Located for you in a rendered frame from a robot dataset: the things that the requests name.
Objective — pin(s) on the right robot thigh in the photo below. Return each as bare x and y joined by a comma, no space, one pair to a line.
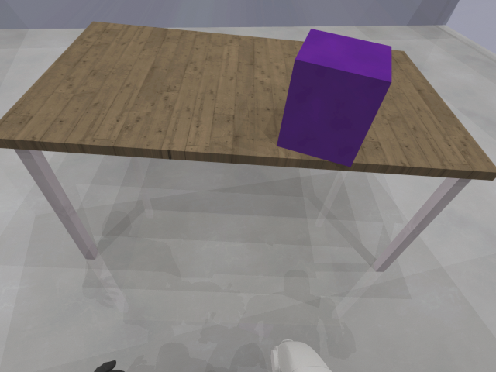
296,357

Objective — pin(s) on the carton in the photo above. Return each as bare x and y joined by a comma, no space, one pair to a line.
337,86

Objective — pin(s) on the table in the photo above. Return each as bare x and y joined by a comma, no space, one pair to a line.
140,91

